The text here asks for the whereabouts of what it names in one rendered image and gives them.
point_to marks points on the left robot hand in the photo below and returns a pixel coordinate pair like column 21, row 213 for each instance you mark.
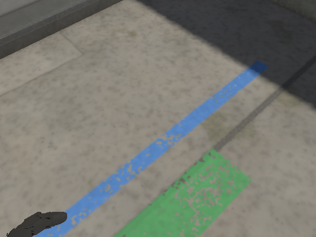
column 37, row 222

